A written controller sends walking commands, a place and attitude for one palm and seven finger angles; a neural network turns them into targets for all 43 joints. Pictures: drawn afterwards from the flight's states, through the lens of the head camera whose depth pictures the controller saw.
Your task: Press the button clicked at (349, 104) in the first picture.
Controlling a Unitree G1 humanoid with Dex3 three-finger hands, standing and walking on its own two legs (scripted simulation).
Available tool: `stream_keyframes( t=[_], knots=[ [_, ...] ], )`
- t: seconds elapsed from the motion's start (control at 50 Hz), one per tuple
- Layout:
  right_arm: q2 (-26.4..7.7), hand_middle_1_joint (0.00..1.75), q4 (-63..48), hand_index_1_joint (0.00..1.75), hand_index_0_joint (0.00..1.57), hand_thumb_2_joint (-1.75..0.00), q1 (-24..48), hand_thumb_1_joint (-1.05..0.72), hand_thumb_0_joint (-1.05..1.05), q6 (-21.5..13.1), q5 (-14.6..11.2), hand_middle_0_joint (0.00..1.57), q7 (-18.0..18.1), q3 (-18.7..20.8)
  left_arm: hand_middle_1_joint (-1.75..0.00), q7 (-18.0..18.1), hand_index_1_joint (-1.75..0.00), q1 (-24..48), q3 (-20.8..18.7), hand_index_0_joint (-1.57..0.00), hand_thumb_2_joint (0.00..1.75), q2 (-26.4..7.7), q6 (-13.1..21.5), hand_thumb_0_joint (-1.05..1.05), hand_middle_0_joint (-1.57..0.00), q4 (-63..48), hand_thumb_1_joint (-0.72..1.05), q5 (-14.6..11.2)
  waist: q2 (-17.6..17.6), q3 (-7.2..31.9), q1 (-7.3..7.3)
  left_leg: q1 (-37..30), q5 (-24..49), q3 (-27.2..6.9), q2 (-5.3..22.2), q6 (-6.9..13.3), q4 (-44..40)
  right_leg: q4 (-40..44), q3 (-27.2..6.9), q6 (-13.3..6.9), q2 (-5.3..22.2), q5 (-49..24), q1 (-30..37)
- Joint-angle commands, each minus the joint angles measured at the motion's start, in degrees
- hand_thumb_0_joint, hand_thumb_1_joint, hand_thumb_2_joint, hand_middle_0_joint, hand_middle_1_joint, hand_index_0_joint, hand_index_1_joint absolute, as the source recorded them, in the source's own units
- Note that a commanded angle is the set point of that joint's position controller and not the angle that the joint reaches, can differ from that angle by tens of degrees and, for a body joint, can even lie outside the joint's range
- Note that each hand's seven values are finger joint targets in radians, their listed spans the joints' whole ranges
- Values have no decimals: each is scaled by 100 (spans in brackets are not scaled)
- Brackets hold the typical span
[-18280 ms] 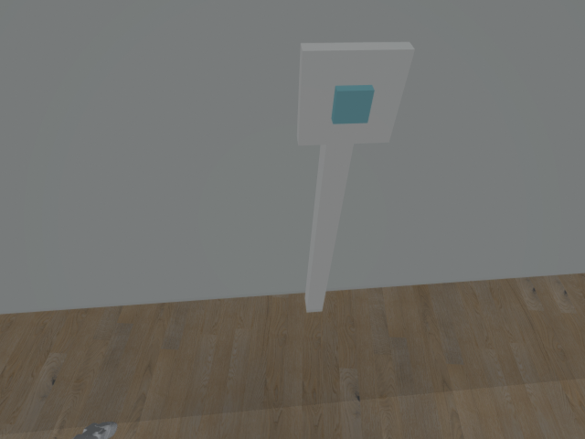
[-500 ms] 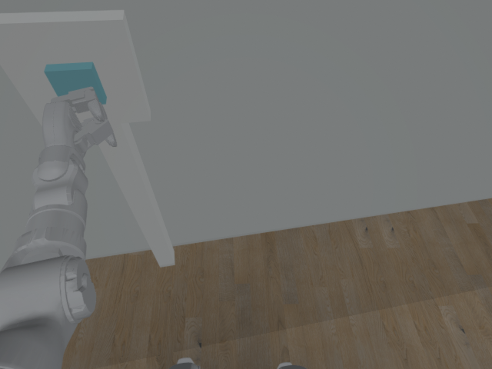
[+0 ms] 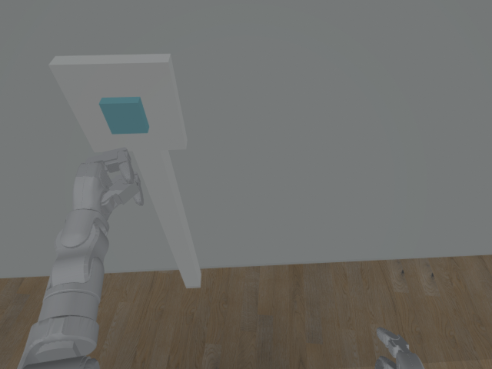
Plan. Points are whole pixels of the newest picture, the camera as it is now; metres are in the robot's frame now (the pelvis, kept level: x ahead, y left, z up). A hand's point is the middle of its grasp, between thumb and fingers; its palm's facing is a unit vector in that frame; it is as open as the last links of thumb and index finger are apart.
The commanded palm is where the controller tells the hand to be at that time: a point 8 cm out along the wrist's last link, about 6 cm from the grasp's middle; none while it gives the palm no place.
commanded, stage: draw the hand back to the body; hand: left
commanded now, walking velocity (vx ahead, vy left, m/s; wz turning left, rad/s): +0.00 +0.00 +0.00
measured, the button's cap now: (126, 114) +0.51 +0.25 +0.15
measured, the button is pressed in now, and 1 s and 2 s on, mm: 0 0 0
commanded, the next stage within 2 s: step back with the hand held close in 1.58 s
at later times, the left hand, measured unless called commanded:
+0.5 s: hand (109, 208) +0.30 +0.21 +0.14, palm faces +0.13 -0.99 -0.01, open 3.1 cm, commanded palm +0.27 +0.25 +0.15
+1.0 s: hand (54, 255) +0.21 +0.23 +0.17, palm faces +0.36 -0.89 -0.28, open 3.1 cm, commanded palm +0.17 +0.27 +0.18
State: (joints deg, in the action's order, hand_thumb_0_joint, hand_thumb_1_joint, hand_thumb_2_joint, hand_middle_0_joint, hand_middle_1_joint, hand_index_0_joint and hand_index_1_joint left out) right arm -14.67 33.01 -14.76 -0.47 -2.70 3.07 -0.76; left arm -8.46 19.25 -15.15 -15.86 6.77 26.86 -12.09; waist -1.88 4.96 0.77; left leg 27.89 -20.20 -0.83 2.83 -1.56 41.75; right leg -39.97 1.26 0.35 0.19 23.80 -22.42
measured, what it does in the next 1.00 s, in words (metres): stands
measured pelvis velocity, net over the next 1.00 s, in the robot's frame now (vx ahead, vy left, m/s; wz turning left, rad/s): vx -0.02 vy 0.00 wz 0.00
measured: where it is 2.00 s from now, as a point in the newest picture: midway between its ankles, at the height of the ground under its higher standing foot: outside the picture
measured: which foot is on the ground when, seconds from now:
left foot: down 0.00-1.00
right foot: down 0.00-1.00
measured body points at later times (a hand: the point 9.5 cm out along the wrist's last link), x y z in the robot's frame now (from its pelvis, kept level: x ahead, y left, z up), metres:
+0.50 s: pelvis -0.01 -0.01 +0.01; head -0.02 -0.03 +0.46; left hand +0.29 +0.26 +0.14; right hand +0.14 -0.25 -0.09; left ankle +0.01 +0.14 -0.72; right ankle -0.04 -0.12 -0.72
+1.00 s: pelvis -0.02 +0.00 +0.03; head -0.04 -0.02 +0.48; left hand +0.19 +0.27 +0.19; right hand +0.18 -0.21 -0.05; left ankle +0.01 +0.14 -0.72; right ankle -0.04 -0.12 -0.72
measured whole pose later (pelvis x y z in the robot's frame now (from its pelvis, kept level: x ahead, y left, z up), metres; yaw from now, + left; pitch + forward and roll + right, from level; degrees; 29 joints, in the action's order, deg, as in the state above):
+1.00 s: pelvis -0.02 +0.00 +0.03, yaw +0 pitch -5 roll +0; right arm -12.5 35.8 -9.9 -4.9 0.3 5.7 -3.1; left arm 5.4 -16.3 -12.1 -16.7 4.3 -15.2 -4.0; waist -2.9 -1.1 -3.1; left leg 8.3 -11.6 0.3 1.9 -1.3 24.4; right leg -23.9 0.6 0.6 1.0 15.5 -3.8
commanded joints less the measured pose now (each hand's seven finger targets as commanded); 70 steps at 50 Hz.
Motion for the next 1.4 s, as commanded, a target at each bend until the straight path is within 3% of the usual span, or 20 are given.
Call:
stream_keyframes(
  t=[0.0,0.04,0.1,0.14,0.2,0.32,0.4,0.46,0.5,0.58,0.6,0.64,0.76,0.8,0.82,0.88,1.0,1.12,1.2,1.38],
  knots=[
    [-732,30,-572,30,20,-90,46,-90,0,-213,10,20,112,270,-150,44,-150,2619,-161,-130,90,-1162,306,0,-130,-1421,90,-64,56,1430,259,-1322,1978,119,-286,337,-292,447,111,-71,-188,-2834,105],
    [-703,30,-556,30,20,-90,110,-90,0,-228,13,20,124,257,-150,33,-150,2642,-67,-130,90,-1030,284,0,-130,-1345,90,-61,-103,1533,242,-1425,1994,121,-299,323,-288,440,111,-69,-164,-2824,60],
    [-722,30,-523,30,20,-90,104,-90,0,-222,27,20,147,242,-150,11,-150,2611,-205,-130,90,-1188,284,0,-130,-1132,90,-80,95,1570,187,-1334,1851,82,-306,321,-308,468,110,-83,-160,-2664,171],
    [-685,30,-645,30,20,-90,229,-90,0,-241,12,20,123,231,-150,-38,-150,2108,-257,-130,90,-1180,261,0,-130,-1281,90,-108,-118,1780,-11,-1424,1991,133,-320,313,-370,460,93,-95,-134,-2839,391],
    [-678,30,-747,30,20,-90,315,-90,0,-232,-3,20,108,221,-150,-81,-150,1502,-571,-130,90,-1455,177,0,-130,-1421,90,-186,60,1815,-181,-1301,2059,163,-321,319,-460,483,91,-96,-132,-3017,748],
    [-619,30,-961,30,20,-90,622,-90,0,-314,-75,20,115,185,-150,-108,-150,772,-620,-130,90,-1356,-61,0,-130,-2277,90,-356,171,1250,-265,-1241,1728,243,-320,335,-755,708,80,-50,-136,-2773,783],
    [-628,30,-960,30,20,-90,733,-90,0,-421,-87,20,177,165,-150,-128,-150,618,-483,-130,90,-1218,-197,0,-130,-2796,90,-416,255,965,-162,-1348,1433,213,-308,357,-871,894,88,-40,-167,-2287,642],
    [-607,30,-937,30,20,-90,830,-90,0,-529,-99,20,227,144,-150,-191,-150,510,-432,-130,90,-1174,-309,0,-130,-3156,90,-448,-70,937,-176,-1514,1291,200,-328,340,-947,985,72,-42,-154,-2057,569],
    [-612,30,-917,30,20,-90,867,-90,0,-601,-103,20,264,122,-150,-232,-150,412,-365,-130,90,-1124,-384,0,-130,-3305,90,-485,-1,846,-141,-1538,1152,184,-328,351,-965,1082,71,-35,-162,-1828,530],
    [-560,30,-933,30,20,-90,988,-90,0,-756,-101,20,288,77,-150,-256,-150,-91,-425,-130,90,-1123,-522,0,-130,-3719,90,-514,-230,789,-252,-1665,1048,111,-340,313,-1113,1134,130,-68,-153,-1607,558],
    [-535,30,-860,30,20,-90,1071,-90,0,-802,45,20,329,118,-150,409,-150,-331,-384,-130,90,-1651,-227,0,-130,-4107,90,200,167,429,-268,-1764,1003,250,-368,361,-1269,1665,-86,-49,-64,-1429,396],
    [-466,30,-802,30,20,-90,1162,-90,0,-806,89,20,350,56,-150,841,-150,-1163,-147,-130,90,-1090,-175,0,-130,-3927,90,306,339,-4,-228,-1739,814,212,-335,357,-1400,1736,3,-27,-24,-1126,419],
    [-423,30,-723,30,20,-90,1228,-90,0,-736,196,20,350,30,-150,1296,-150,-1424,-119,-130,90,-1130,63,0,-130,-4834,90,647,-154,167,-256,-2276,1009,227,-291,322,-1820,1964,26,-75,-46,-1246,973],
    [-429,30,-666,30,20,-90,1270,-90,0,-764,237,20,356,50,-150,1378,-150,-1631,-243,-130,90,-1249,107,0,-130,-5023,90,706,-117,125,-285,-2385,1088,248,-276,328,-1893,2100,17,-74,-67,-1314,1066],
    [-401,30,-675,30,20,-90,1263,-90,0,-757,245,20,353,24,-150,1406,-150,-1728,-169,-130,90,-1143,140,0,-130,-5143,90,739,-364,175,-286,-2471,1124,250,-285,313,-1943,2077,30,-92,-45,-1335,1153],
    [-371,30,-663,30,20,-90,1292,-90,0,-777,285,20,331,30,-150,1463,-150,-2175,-112,-130,90,-1011,182,0,-130,-5441,90,792,-325,128,-312,-2601,1325,224,-267,290,-2037,2074,85,-105,-68,-1546,1297],
    [-394,30,-642,30,20,-90,1332,-90,0,-729,341,20,271,80,-150,1462,-150,-3245,-333,-130,90,-1028,153,0,-130,-5625,90,798,193,-195,-404,-2517,1449,231,-249,300,-2140,2276,94,-61,-115,-1652,1406],
    [-324,30,-719,30,20,-90,1331,-90,0,-710,342,20,233,93,-150,1477,-150,-3818,-535,-130,90,-1102,211,0,-130,-6379,90,840,-280,-95,-439,-2579,1664,258,-249,272,-2113,2171,83,-84,-75,-1884,1587],
    [-323,30,-746,30,20,-90,1294,-90,0,-785,357,20,215,118,-150,1505,-150,-4426,-720,-130,90,-1202,230,0,-130,-6705,90,852,-154,-78,-491,-2548,1917,272,-247,256,-2006,2175,111,-80,-118,-2182,1612],
    [-335,30,-730,30,20,-90,1163,-90,0,-758,339,20,264,145,-150,1521,-150,-4511,-647,-130,90,-1008,175,0,-130,-6618,90,862,50,-431,-409,-2494,1806,269,-220,282,-2012,2158,138,-38,-106,-2056,1384]
  ],
)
